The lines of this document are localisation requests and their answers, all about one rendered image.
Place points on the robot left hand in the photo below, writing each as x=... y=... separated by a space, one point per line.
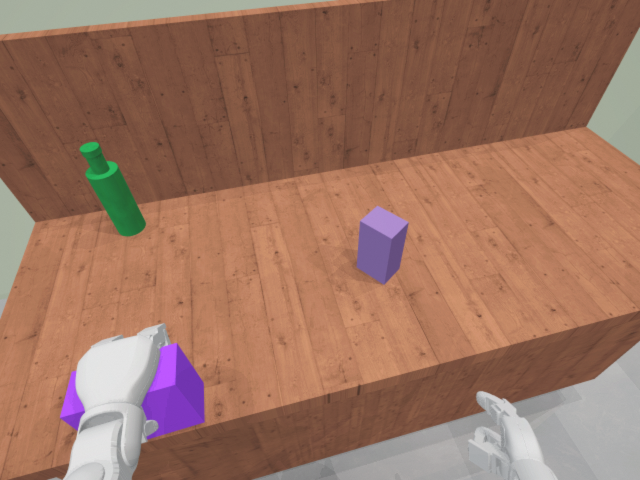
x=121 y=369

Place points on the robot right hand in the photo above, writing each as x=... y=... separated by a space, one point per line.
x=495 y=453

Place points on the table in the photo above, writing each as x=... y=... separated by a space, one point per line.
x=253 y=143

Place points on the robot left forearm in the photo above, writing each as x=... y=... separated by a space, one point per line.
x=108 y=443

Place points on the robot right forearm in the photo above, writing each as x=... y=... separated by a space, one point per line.
x=529 y=469

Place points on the sponge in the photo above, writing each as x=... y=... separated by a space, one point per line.
x=175 y=398

